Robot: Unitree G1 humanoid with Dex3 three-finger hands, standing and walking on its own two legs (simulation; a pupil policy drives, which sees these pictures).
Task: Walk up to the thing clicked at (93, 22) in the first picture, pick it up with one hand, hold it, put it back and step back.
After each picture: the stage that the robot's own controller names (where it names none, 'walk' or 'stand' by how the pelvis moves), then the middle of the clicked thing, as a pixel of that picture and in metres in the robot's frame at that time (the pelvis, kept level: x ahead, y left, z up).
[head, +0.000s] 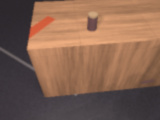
stand; (92, 21) +0.91 -0.06 -0.10
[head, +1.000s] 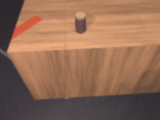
walk; (80, 23) +0.82 +0.05 -0.08
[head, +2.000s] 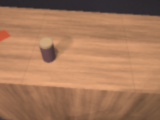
stand; (47, 50) +0.55 +0.21 -0.07
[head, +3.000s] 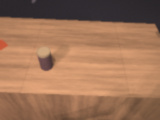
stand; (45, 59) +0.55 +0.19 -0.10
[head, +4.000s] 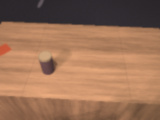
stand; (46, 63) +0.54 +0.19 -0.10
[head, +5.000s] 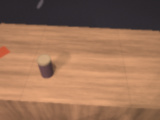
stand; (45, 66) +0.52 +0.20 -0.11
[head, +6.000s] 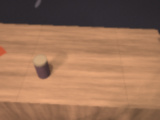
stand; (42, 67) +0.52 +0.21 -0.11
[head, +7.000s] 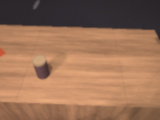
stand; (41, 67) +0.52 +0.22 -0.11
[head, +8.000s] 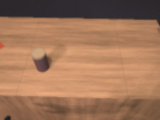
rise first; (40, 60) +0.53 +0.22 -0.10
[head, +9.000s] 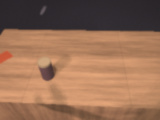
go down; (46, 69) +0.52 +0.22 -0.10
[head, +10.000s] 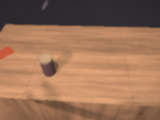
go down; (47, 65) +0.53 +0.22 -0.10
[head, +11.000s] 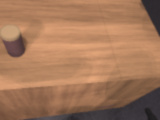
go down; (13, 41) +0.52 +0.21 -0.03
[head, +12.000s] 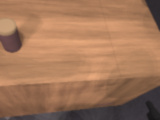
approach; (9, 36) +0.53 +0.21 -0.02
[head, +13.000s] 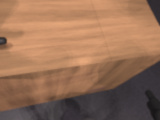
close; out of the picture +0.55 +0.24 +0.02
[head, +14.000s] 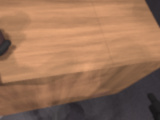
lift; out of the picture +0.49 +0.21 +0.01
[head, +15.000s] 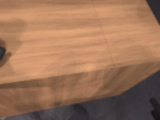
lift; out of the picture +0.47 +0.24 +0.02
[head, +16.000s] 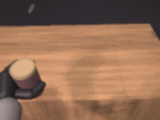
lift; (28, 79) +0.31 +0.17 +0.12
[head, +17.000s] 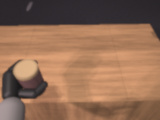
hold; (31, 79) +0.32 +0.17 +0.10
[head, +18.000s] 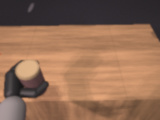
hold; (33, 79) +0.33 +0.17 +0.10
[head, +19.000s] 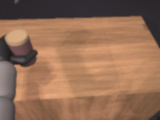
crouch; (22, 49) +0.43 +0.19 +0.11
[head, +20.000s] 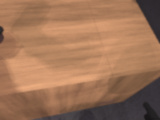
lower; out of the picture +0.52 +0.24 +0.08
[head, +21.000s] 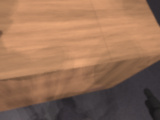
lower; out of the picture +0.53 +0.23 +0.02
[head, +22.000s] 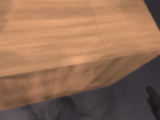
lower; out of the picture +0.53 +0.23 +0.03
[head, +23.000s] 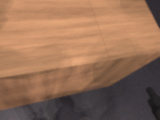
lower; out of the picture +0.54 +0.24 +0.02
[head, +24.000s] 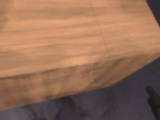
lower; out of the picture +0.53 +0.24 +0.03
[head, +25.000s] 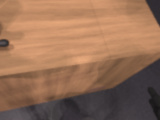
open; out of the picture +0.53 +0.22 +0.03
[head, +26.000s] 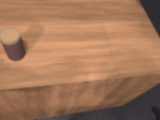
sink last; (13, 45) +0.50 +0.20 -0.01
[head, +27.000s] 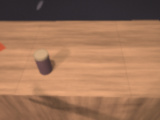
stand; (43, 62) +0.52 +0.21 -0.04
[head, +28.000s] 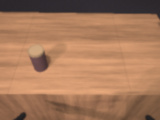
stand; (38, 58) +0.50 +0.21 -0.04
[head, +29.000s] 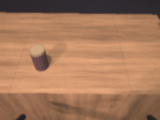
stand; (39, 58) +0.51 +0.21 -0.03
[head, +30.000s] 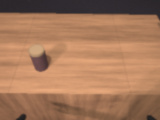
stand; (39, 58) +0.51 +0.21 -0.04
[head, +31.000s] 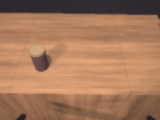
stand; (39, 58) +0.51 +0.21 -0.04
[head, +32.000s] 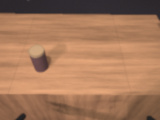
stand; (39, 59) +0.51 +0.21 -0.03
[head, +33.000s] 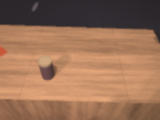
stand; (46, 68) +0.51 +0.19 -0.10
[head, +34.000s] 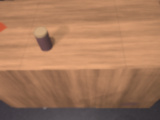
walk; (43, 39) +0.61 +0.23 -0.08
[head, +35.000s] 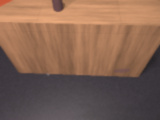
walk; (57, 0) +0.94 +0.17 -0.08
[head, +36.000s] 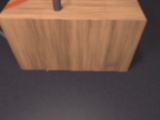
stand; (56, 2) +1.17 +0.22 -0.09
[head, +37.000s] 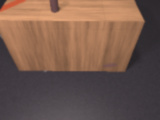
stand; (54, 4) +1.15 +0.23 -0.11
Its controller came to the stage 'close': yes
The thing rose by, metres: 0.22
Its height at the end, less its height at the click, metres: +0.00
